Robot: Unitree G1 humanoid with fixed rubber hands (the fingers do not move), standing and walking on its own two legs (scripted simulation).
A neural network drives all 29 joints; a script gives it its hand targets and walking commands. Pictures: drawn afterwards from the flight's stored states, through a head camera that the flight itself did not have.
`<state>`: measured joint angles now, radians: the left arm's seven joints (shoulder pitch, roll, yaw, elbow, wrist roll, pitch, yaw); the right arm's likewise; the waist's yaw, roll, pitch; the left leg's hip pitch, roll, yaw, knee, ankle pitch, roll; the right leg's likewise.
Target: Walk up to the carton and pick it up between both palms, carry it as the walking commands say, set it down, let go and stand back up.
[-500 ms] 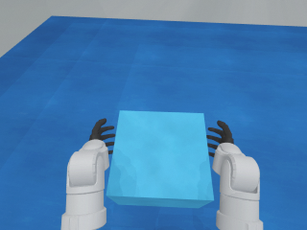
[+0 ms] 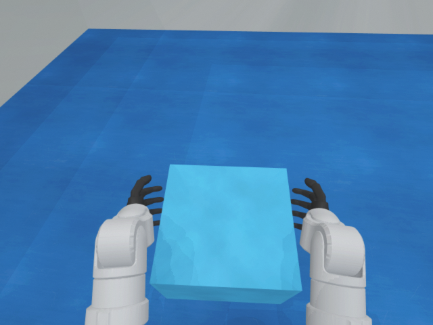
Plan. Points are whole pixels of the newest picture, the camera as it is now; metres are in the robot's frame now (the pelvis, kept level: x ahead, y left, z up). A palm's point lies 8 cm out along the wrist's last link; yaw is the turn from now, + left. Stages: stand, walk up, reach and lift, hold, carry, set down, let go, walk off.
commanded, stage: carry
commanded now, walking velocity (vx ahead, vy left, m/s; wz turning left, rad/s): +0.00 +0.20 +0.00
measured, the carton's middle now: (225, 234) +0.30 -0.01 -0.01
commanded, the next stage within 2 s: none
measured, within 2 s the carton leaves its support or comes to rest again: neither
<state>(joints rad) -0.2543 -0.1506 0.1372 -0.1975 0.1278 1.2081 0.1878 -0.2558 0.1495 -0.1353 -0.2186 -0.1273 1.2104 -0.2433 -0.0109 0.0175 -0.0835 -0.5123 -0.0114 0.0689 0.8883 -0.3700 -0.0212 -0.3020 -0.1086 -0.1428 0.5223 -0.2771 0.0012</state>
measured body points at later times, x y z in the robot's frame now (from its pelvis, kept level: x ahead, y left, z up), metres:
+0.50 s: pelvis -0.05 +0.14 -0.01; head -0.05 +0.12 +0.44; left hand +0.25 +0.30 +0.08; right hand +0.25 -0.02 +0.06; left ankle +0.00 +0.20 -0.73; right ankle -0.06 +0.05 -0.74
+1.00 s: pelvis -0.09 +0.29 -0.01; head -0.08 +0.29 +0.44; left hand +0.20 +0.46 +0.07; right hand +0.21 +0.15 +0.07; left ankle -0.05 +0.36 -0.74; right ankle -0.12 +0.19 -0.71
